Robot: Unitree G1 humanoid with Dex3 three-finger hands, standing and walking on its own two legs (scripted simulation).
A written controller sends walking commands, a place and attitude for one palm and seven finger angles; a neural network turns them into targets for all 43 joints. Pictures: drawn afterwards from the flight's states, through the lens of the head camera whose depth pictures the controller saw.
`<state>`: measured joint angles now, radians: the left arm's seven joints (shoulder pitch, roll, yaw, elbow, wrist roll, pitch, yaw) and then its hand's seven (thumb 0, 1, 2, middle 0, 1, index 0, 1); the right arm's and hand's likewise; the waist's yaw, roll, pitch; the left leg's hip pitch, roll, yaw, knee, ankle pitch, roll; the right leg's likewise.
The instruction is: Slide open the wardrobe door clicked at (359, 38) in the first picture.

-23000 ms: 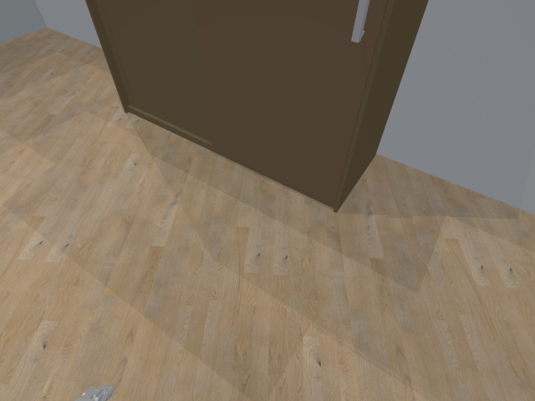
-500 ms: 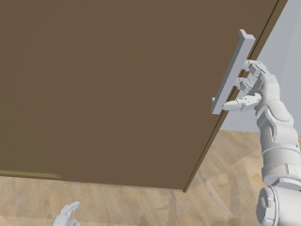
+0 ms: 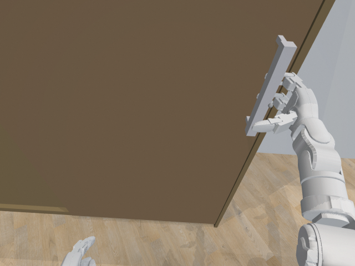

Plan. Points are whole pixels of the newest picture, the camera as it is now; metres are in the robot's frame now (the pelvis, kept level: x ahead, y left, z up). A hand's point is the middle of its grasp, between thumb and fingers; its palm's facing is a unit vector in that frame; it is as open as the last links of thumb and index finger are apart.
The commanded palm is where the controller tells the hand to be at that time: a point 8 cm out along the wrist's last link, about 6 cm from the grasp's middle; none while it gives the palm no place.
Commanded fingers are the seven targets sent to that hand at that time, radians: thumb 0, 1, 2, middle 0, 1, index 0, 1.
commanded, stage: slide the fingers in behind the handle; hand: right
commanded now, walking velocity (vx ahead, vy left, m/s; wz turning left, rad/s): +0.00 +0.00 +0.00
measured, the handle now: (263, 91) +0.47 -0.15 +0.19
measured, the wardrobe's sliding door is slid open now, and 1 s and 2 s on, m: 0.00 0.00 0.00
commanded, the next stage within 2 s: grip the handle and tug to test in 0.78 s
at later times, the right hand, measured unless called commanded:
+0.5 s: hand (263, 105) +0.41 -0.14 +0.20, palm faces -0.02 +1.00 +0.01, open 14.1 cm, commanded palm +0.38 -0.19 +0.19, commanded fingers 0.00 0.50 -0.30 0.30 1.20 0.30 1.20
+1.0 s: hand (259, 102) +0.42 -0.13 +0.20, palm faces -0.02 +1.00 +0.01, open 13.7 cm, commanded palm +0.39 -0.18 +0.19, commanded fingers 0.00 0.17 -0.44 0.34 1.25 0.34 1.25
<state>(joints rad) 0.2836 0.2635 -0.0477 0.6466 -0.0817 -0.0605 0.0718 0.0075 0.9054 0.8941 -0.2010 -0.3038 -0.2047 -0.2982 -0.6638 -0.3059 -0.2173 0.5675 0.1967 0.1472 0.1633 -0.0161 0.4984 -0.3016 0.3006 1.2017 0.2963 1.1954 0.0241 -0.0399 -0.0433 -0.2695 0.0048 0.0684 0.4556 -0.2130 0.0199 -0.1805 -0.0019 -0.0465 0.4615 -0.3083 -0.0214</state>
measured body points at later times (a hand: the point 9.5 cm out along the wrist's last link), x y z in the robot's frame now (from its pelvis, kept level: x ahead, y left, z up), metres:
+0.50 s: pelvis +0.00 +0.00 +0.00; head -0.01 +0.01 +0.45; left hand +0.14 +0.24 -0.10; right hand +0.40 -0.19 +0.20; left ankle +0.02 +0.11 -0.74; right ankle -0.04 -0.10 -0.74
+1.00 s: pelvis -0.01 +0.01 +0.00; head -0.01 +0.02 +0.45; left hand +0.11 +0.25 -0.11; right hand +0.41 -0.18 +0.20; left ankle +0.02 +0.11 -0.74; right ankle -0.04 -0.10 -0.74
